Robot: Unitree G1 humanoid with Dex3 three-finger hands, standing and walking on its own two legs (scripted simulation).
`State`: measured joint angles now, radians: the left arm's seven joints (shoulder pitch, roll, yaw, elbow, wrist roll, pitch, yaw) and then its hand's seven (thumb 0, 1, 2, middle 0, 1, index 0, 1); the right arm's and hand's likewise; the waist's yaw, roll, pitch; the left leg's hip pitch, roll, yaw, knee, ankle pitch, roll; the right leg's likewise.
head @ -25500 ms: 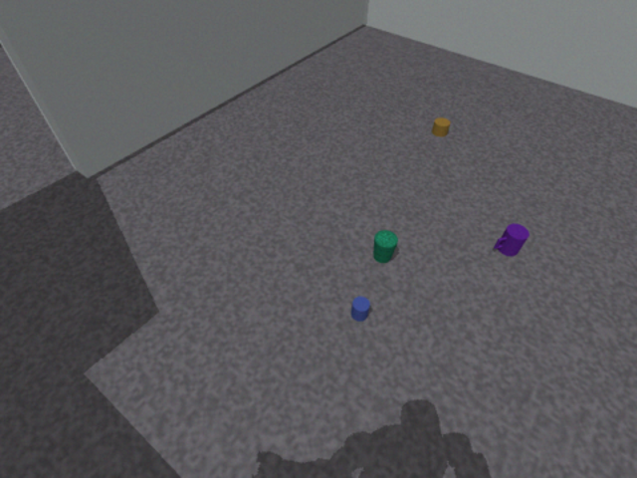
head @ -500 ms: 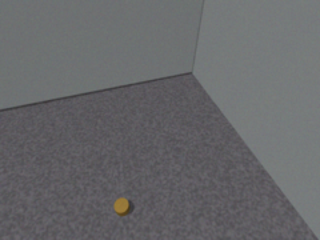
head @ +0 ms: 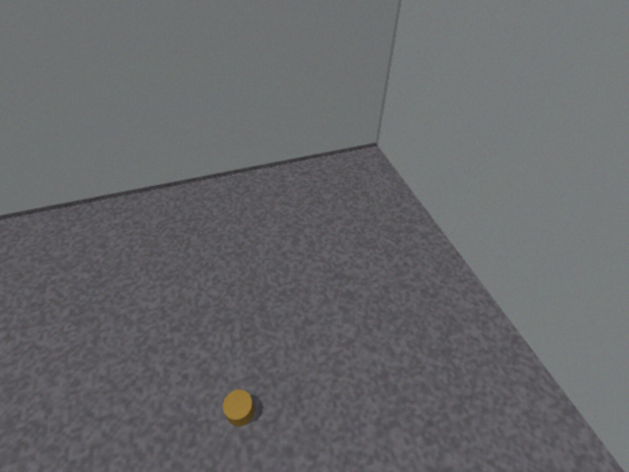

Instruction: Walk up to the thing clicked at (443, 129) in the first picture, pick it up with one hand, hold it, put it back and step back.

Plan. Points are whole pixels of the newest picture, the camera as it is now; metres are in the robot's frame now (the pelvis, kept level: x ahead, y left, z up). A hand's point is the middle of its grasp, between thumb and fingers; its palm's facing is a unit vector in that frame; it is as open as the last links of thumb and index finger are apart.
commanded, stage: stand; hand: left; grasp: from above
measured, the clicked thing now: (238, 407) +0.43 +0.23 -0.75
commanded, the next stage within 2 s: rise first in 0.74 s
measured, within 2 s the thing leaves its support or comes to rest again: neither
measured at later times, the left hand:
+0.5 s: hand out of the picture +0.07 +0.26 -0.16, palm faces -0.03 -0.94 -0.34, open 7.3 cm
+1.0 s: hand out of the picture +0.13 +0.25 -0.16, palm faces +0.03 -0.94 -0.33, open 8.1 cm
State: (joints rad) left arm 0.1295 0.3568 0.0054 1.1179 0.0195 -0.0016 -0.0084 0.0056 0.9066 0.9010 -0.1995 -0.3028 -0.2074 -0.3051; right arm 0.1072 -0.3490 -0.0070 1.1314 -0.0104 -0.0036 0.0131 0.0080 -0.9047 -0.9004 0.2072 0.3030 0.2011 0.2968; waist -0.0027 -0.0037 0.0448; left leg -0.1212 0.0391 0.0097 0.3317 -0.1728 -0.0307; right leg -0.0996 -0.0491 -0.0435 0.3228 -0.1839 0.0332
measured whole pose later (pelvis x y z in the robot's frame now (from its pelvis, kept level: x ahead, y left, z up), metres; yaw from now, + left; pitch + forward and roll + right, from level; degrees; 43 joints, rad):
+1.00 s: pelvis -0.01 +0.00 -0.01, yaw +0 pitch +2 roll +0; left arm -0.01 0.34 0.10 1.09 0.03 -0.02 -0.01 0.01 0.71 0.94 -0.17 -0.50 -0.17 -0.50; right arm 0.18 -0.30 -0.01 0.88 0.04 -0.04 -0.03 0.01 -0.93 -0.91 0.20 0.30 0.20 0.30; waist -0.01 -0.01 0.05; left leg -0.30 0.04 0.00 0.49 -0.22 -0.03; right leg -0.28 -0.05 -0.04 0.48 -0.24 0.03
